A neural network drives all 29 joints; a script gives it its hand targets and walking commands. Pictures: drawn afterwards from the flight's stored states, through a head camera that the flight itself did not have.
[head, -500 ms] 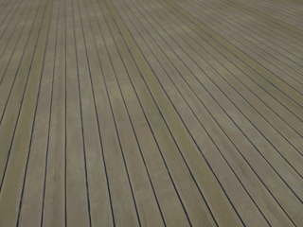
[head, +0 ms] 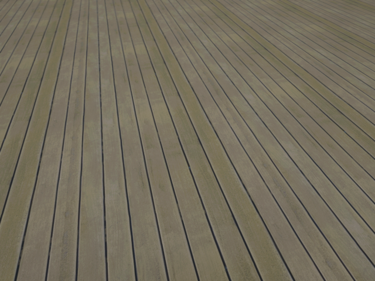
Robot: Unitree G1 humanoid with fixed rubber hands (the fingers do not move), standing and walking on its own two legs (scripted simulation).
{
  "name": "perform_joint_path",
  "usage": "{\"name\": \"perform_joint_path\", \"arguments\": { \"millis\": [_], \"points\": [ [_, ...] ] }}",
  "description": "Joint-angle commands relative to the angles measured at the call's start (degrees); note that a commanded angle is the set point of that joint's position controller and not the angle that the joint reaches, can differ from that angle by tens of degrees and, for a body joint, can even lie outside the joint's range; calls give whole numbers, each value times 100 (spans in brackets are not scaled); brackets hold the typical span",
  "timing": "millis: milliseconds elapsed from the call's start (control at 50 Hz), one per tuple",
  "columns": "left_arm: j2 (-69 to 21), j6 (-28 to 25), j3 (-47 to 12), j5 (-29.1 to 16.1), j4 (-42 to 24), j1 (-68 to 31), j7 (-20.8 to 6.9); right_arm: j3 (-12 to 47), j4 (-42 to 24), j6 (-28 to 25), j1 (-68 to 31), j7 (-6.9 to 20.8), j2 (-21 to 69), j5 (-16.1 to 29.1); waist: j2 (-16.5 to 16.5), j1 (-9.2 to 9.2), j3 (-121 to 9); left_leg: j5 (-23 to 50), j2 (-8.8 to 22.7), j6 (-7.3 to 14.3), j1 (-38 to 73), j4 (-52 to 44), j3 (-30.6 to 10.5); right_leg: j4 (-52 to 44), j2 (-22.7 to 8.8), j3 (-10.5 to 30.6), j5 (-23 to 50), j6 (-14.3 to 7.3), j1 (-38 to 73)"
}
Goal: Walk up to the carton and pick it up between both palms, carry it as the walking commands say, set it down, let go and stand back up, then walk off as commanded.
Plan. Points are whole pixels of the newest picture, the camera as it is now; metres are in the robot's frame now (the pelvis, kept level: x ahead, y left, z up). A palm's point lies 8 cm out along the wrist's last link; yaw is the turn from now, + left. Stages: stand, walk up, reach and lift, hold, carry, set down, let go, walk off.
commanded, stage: stand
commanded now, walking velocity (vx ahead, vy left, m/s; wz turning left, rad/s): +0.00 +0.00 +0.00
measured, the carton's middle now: out of the picture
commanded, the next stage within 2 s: none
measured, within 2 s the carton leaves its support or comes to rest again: neither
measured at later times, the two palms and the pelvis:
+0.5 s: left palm out of the picture -0.04 +0.20 -0.15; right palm out of the picture -0.04 -0.22 -0.15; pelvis +0.00 -0.02 +0.00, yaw +0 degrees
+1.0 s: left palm out of the picture -0.03 +0.19 -0.15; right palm out of the picture -0.03 -0.23 -0.15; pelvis +0.01 -0.02 +0.00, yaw +0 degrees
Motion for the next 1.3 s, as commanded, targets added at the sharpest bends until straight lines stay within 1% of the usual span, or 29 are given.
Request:
{"name": "perform_joint_path", "arguments": {
  "millis": [0,140,160,180,200,280,300,360,480,520,560,600,620,640,660,700,800,820,880,900,940,980,1040,1100,1140,1200,1220,1240,1280],
  "points": [
    [647,-82,96,4,15,235,81,-88,-49,-62,184,17,-488,-13,-455,20,278,425,668,32,231,-182,-651,-548,-597,546,46,6,-609],
    [308,-36,-7,-51,32,335,63,-22,132,11,443,-50,-383,-49,-125,-14,714,298,635,-15,31,-397,-631,-546,-636,658,-156,-46,-817],
    [275,-91,33,-88,146,548,49,45,243,14,457,-65,-149,-25,246,28,497,315,640,-26,179,-241,-636,-555,-597,711,-13,-62,-720],
    [76,-116,-59,-40,224,703,48,-3,189,25,519,-52,-381,-1,226,-79,346,230,708,-53,193,-221,-628,-571,-649,746,80,-66,-575],
    [446,-61,43,-39,282,547,109,-10,139,-4,283,-11,-215,22,-209,1,552,207,610,-120,-72,-257,-623,-577,-571,602,-96,-12,-593],
    [458,-23,61,-12,189,455,81,-9,180,-72,315,-44,-272,30,219,17,568,279,649,-71,-277,-272,-603,-627,-679,757,-11,-48,-486],
    [390,-7,-3,-3,235,304,66,5,136,-73,419,8,-348,89,-115,-90,481,245,648,-84,-194,-358,-590,-660,-701,792,-399,-47,-498],
    [346,-22,84,-23,367,595,43,77,301,-63,484,-59,-65,71,-21,61,615,143,638,-134,-99,-132,-555,-792,-649,898,-426,24,-704],
    [188,-94,-14,2,308,346,104,8,217,-41,559,-61,-147,0,-178,-138,271,253,647,-131,-121,-181,-505,-752,-633,846,-288,-36,-430],
    [-141,-105,-104,9,358,590,17,-8,258,-54,484,-35,-443,53,245,4,463,197,712,-87,-95,-217,-656,-594,-677,762,131,-72,-550],
    [366,-59,23,-40,351,456,89,19,203,-43,517,-41,-288,29,-195,-38,311,287,722,-130,-167,-107,-519,-677,-620,747,-66,-11,-441],
    [460,-27,25,-54,403,668,60,-17,313,-54,646,-83,-264,46,-125,91,296,183,667,-160,-198,-182,-487,-780,-691,861,-220,60,-338],
    [255,-48,-14,-28,471,615,60,29,288,-84,609,-38,-216,105,-47,-41,406,314,701,-108,-183,-131,-639,-607,-614,731,22,-41,-411],
    [170,-56,-23,-60,394,607,66,39,261,-85,604,-57,-187,49,-321,76,230,294,713,-95,-262,-149,-570,-478,-673,644,61,-20,-318],
    [182,-93,4,13,433,627,94,18,291,-50,547,-92,-277,43,102,24,644,331,695,-114,-326,-153,-563,-589,-643,770,85,15,-563],
    [80,-69,-32,-50,424,735,78,80,407,-27,766,-117,-80,29,-248,29,361,78,710,-10,-169,-76,-613,-512,-566,666,20,-105,-406],
    [-2,-116,-67,61,349,555,24,-85,299,-27,604,-88,-679,53,309,41,612,183,689,-125,-215,-156,-485,-479,-592,699,-165,-113,-672],
    [497,-122,20,-8,316,538,52,-78,244,-57,591,-55,-670,38,-163,-16,676,164,694,-136,-278,-19,-484,-513,-708,767,36,-73,-632],
    [357,-84,-1,8,361,493,59,54,275,-48,727,-44,-94,96,-141,-77,647,204,739,-34,-217,81,-595,-590,-600,750,398,-187,-598],
    [53,-146,-41,2,294,528,61,36,264,-57,521,-57,-106,38,255,88,266,229,710,-43,-180,67,-564,-475,-640,721,419,-175,-269],
    [441,-127,42,-7,299,345,113,11,158,-111,522,-26,-261,28,-399,-76,590,312,732,-59,-295,-58,-503,-575,-758,814,391,-133,-551],
    [817,-166,147,7,237,480,99,-110,59,-126,452,-55,-904,57,123,8,670,122,773,-46,-182,32,-577,-672,-643,868,56,-146,-588],
    [879,-175,164,1,131,296,119,-110,-106,-96,402,-102,-763,63,-301,26,553,313,745,-125,-180,106,-501,-654,-764,909,459,77,-538],
    [1139,-177,294,42,-27,132,117,-148,-201,-100,150,-102,-983,-30,116,38,519,238,840,-37,-141,-3,-647,-506,-769,849,393,-25,-431],
    [1064,-158,273,41,-15,251,111,-140,-241,-114,231,-42,-917,-61,-165,-15,146,89,825,-83,-77,160,-625,-593,-795,804,170,147,-107],
    [1135,-195,240,25,-189,-198,36,-179,-330,-140,46,-56,-1354,-55,-83,-3,427,40,891,-62,-161,123,-658,-748,-936,1015,-172,83,-427],
    [1430,-179,316,11,-209,-270,40,-92,-265,-130,134,-30,-1101,-67,-248,-152,346,154,943,-6,88,0,-740,-553,-826,986,-190,-33,-540],
    [1324,-156,338,31,-272,-350,56,-180,-451,-192,-23,-12,-1393,-105,-198,-59,158,303,931,-32,-15,122,-681,-524,-859,851,129,198,-303],
    [1354,-171,240,53,-304,-251,33,-201,-539,-182,-236,-3,-1474,-56,-30,37,-108,274,858,-45,42,116,-718,-494,-826,834,123,71,-146]
  ]
}}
